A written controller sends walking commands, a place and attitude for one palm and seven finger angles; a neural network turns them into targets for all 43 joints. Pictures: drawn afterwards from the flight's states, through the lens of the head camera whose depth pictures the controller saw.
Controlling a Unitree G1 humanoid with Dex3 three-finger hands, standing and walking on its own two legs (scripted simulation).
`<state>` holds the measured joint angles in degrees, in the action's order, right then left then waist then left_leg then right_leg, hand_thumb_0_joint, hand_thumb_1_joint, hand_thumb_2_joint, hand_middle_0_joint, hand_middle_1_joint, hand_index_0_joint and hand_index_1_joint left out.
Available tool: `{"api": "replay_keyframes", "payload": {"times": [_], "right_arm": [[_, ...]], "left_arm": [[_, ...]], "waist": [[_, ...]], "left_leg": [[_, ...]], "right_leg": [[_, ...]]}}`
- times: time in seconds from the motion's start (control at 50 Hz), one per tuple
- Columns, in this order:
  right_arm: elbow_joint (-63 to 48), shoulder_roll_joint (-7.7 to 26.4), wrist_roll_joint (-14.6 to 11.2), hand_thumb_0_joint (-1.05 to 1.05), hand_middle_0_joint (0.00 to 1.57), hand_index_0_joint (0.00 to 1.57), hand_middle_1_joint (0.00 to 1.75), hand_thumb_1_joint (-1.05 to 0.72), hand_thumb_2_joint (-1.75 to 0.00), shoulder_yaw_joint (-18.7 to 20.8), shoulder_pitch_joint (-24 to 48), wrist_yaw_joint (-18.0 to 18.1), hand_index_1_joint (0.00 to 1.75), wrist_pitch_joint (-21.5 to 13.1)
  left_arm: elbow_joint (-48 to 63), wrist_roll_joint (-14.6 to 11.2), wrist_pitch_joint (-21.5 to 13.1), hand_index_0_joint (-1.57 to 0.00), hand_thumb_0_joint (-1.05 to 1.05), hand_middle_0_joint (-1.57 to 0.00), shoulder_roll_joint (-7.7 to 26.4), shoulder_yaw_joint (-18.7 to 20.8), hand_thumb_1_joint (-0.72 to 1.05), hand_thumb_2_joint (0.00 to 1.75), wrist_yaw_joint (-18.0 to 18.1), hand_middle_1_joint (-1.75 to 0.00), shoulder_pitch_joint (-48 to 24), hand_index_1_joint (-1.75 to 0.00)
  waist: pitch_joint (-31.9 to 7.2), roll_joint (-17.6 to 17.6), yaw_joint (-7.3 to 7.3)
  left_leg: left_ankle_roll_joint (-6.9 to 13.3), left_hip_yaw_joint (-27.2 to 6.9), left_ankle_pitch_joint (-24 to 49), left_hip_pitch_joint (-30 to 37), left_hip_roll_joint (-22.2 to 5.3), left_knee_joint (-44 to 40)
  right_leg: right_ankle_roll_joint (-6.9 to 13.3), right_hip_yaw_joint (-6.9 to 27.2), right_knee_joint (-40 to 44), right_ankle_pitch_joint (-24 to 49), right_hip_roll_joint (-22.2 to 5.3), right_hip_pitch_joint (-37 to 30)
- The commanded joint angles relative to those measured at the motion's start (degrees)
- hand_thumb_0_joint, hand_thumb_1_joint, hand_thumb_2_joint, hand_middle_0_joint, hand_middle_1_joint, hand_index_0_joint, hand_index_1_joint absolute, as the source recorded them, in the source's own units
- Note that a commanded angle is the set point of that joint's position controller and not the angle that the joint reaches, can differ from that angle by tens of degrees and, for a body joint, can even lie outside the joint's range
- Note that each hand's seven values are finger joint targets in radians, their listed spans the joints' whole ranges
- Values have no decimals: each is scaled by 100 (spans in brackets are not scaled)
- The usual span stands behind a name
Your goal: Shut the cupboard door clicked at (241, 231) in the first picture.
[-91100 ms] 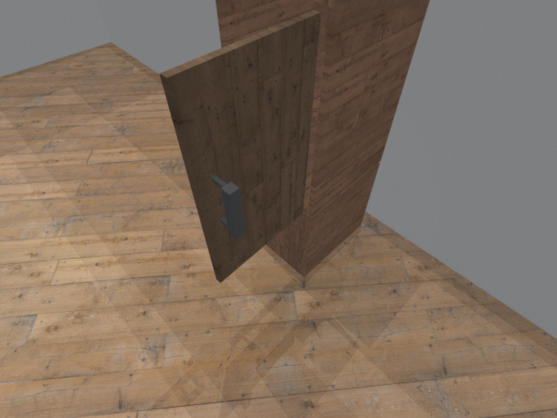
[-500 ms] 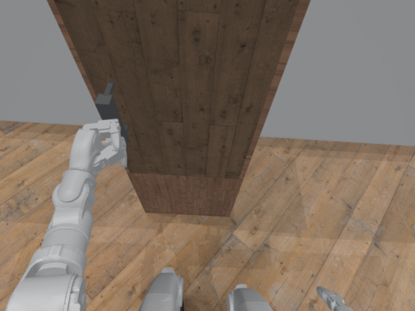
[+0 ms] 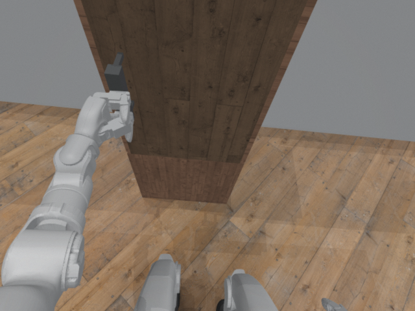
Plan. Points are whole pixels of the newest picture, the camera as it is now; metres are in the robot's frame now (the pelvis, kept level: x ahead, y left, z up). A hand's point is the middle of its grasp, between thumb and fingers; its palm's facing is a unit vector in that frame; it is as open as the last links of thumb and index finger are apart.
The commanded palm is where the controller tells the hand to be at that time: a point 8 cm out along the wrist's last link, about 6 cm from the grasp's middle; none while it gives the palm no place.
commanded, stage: pull the fist back off the door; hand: left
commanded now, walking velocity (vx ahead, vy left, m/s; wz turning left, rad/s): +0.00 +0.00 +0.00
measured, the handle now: (123, 90) +0.53 +0.19 +0.07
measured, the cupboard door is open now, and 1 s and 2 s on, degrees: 0 0 0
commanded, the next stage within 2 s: draw the hand back to the body in 0.94 s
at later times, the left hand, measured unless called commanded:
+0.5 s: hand (145, 116) +0.46 +0.13 +0.08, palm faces +0.01 -1.00 -0.03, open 3.3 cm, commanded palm +0.43 +0.18 +0.07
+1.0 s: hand (136, 146) +0.40 +0.14 +0.07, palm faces -0.01 -1.00 -0.01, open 3.1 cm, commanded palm +0.37 +0.19 +0.07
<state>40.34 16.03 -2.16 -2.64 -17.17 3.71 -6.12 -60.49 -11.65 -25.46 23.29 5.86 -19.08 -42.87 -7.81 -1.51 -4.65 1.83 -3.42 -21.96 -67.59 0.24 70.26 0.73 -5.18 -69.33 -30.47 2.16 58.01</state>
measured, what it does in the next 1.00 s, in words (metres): shifts its weight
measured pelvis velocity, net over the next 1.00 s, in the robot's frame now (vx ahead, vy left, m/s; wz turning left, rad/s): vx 0.05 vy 0.00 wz -0.05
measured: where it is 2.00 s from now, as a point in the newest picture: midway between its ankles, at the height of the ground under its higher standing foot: outside the picture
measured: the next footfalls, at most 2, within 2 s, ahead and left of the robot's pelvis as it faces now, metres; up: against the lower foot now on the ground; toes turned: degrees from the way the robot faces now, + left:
none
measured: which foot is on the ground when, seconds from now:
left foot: down 0.00-1.00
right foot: down 0.00-1.00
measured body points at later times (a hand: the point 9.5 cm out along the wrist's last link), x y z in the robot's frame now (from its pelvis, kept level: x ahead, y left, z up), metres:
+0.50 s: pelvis -0.02 +0.00 +0.00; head +0.06 +0.01 +0.44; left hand +0.45 +0.18 +0.08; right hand +0.04 -0.27 -0.10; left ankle +0.10 +0.09 -0.62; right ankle +0.03 -0.12 -0.63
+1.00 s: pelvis +0.05 +0.00 +0.03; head +0.12 +0.00 +0.47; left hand +0.39 +0.19 +0.07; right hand +0.19 -0.26 -0.07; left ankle +0.11 +0.09 -0.63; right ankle +0.03 -0.12 -0.63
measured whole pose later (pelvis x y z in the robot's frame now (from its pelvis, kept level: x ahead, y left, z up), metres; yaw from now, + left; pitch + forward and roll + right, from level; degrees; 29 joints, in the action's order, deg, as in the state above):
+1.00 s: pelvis +0.05 +0.00 +0.03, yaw -3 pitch +17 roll -3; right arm 32.3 14.3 -1.0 -0.2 -13.5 0.8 -1.7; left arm -25.5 -10.6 -25.7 11.5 6.2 -5.4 -7.5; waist -9.5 -1.6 -1.8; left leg 1.8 -1.0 -25.7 -56.1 0.2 64.7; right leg 0.7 -0.7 -63.4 -32.4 3.5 48.2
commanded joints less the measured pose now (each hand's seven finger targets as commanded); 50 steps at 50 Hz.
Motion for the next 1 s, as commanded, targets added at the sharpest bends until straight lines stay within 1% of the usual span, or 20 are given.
{"api": "replay_keyframes", "payload": {"times": [0.0,0.04,0.06,0.12,0.18,0.22,0.26,0.34,0.4,0.42,0.44,0.5,0.56,0.58,0.64,0.7,0.74,0.82,0.88,0.98], "right_arm": [[-450,1109,8,0,20,20,30,-90,-90,382,-387,87,30,-315],[-445,1101,12,0,20,20,30,-90,-90,378,-393,87,30,-349],[-490,1017,93,0,20,20,30,-90,-90,399,-301,107,30,-348],[-480,962,208,0,20,20,30,-90,-90,435,-388,-37,30,-327],[-483,1001,286,0,20,20,30,-90,-90,480,-493,-143,30,-244],[-474,987,297,0,20,20,30,-90,-90,488,-491,-175,30,-189],[-498,980,290,0,20,20,30,-90,-90,474,-456,-197,30,-149],[-579,966,277,0,20,20,30,-90,-90,453,-384,-207,30,-106],[-670,934,261,0,20,20,30,-90,-90,428,-374,-238,30,-31],[-706,904,265,0,20,20,30,-90,-90,418,-388,-261,30,12],[-772,879,258,0,20,20,30,-90,-90,426,-399,-287,30,56],[-988,811,220,0,20,20,30,-90,-90,456,-328,-328,30,167],[-1121,773,173,0,20,20,30,-90,-90,496,-269,-308,30,261],[-1190,774,168,0,20,20,30,-90,-90,494,-251,-295,30,265],[-1265,720,121,0,20,20,30,-90,-90,527,-152,-264,30,319],[-1310,717,97,0,20,20,30,-90,-90,543,-79,-234,30,316],[-1319,676,97,0,20,20,30,-90,-90,557,-44,-227,30,288],[-1347,656,101,0,20,20,30,-90,-90,585,-9,-244,30,244],[-1380,643,108,0,20,20,30,-90,-90,589,40,-245,30,212],[-1418,595,143,0,20,20,30,-90,-90,578,154,-245,30,220]], "left_arm": [[1667,-58,-338,-130,0,-130,409,-15,90,90,120,-150,-4100,-150],[1663,-52,-298,-130,0,-130,326,-73,90,90,150,-150,-4126,-150],[1576,-498,-258,-130,0,-130,215,739,90,90,923,-150,-4131,-150],[1673,-13,-350,-130,0,-130,-258,277,90,90,1787,-150,-3923,-150],[1802,494,-525,-130,0,-130,-29,119,90,90,1997,-150,-4050,-150],[1869,701,-654,-130,0,-130,11,-24,90,90,1960,-150,-4136,-150],[1564,722,-665,-130,0,-130,36,23,90,90,1896,-150,-3878,-150],[1369,529,-685,-130,0,-130,193,318,90,90,1739,-150,-3512,-150],[875,465,-597,-130,0,-130,503,778,90,90,1631,-150,-2707,-150],[797,455,-554,-130,0,-130,513,832,90,90,1603,-150,-2566,-150],[764,465,-530,-130,0,-130,599,972,90,90,1563,-150,-2204,-150],[1097,398,-565,-130,0,-130,399,913,90,90,1429,-150,-1596,-150],[1618,288,-595,-130,0,-130,470,1016,90,90,1355,-150,-1202,-150],[1923,237,-630,-130,0,-130,541,1094,90,90,1345,-150,-1019,-150],[2635,149,-636,-130,0,-130,340,948,90,90,1332,-150,-490,-150],[3349,78,-627,-130,0,-130,328,955,90,90,1353,-150,324,-150],[3772,29,-596,-130,0,-130,-87,619,90,90,1354,-150,587,-150],[4365,3,-504,-130,0,-130,-323,432,90,90,1347,-150,1681,-150],[4790,11,-454,-130,0,-130,-471,218,90,90,1348,-150,1855,-150],[5020,60,-386,-130,0,-130,-513,199,90,90,1354,-150,2089,-150]], "waist": [[-2274,-801,-827],[-2231,-775,-856],[-2185,-690,-562],[-2322,-736,-749],[-2523,-876,-804],[-2662,-950,-814],[-2360,-774,-759],[-2283,-615,-629],[-2105,-387,-388],[-2005,-210,-390],[-1996,-171,-250],[-1997,-49,-126],[-1872,197,-55],[-2000,133,24],[-1997,127,43],[-2082,-9,137],[-2089,-125,63],[-2142,-252,155],[-2058,-198,70],[-2063,-235,146]], "left_leg": [[-16,-780,-1829,3233,-214,-1327],[-26,-793,-1869,3215,-229,-1349],[-96,-847,-2019,2960,-189,-1440],[-138,-891,-1927,3235,-205,-1505],[-129,-911,-1822,3426,-187,-1478],[-131,-905,-1771,3585,-207,-1470],[-131,-847,-1938,3377,-181,-1501],[-96,-646,-1822,2965,-125,-1445],[-69,-452,-1686,2411,-92,-1389],[-37,-352,-1613,2153,-72,-1311],[-32,-259,-1481,2010,-68,-1285],[-10,-115,-1346,1932,-56,-1261],[19,54,-1216,1793,-37,-1195],[31,54,-1135,1874,-33,-1209],[37,108,-958,2145,-46,-1283],[31,80,-325,2578,-90,-1353],[27,73,24,2871,-105,-1350],[-22,23,984,3411,-140,-1328],[-17,-25,1304,3596,-145,-1258],[-50,-39,1650,3618,-119,-1153]], "right_leg": [[165,376,1143,-288,5,1094],[158,355,1127,-279,1,1106],[149,309,1104,-279,-2,1047],[97,221,1050,-109,-16,1083],[118,245,1077,-81,-20,1078],[123,277,1104,-89,-27,1057],[134,290,1200,-234,0,971],[132,374,1288,-282,-1,594],[134,453,1332,-380,2,236],[109,514,1386,-423,-4,65],[110,565,1421,-450,-11,-125],[89,667,1539,-560,-12,-362],[52,857,1764,-864,-31,-629],[64,852,1740,-758,-23,-733],[29,850,1832,-582,-7,-826],[55,682,1721,201,46,-974],[38,579,1661,657,65,-943],[66,413,1457,1621,82,-972],[65,370,1403,1881,83,-928],[80,373,1290,2196,73,-992]]}}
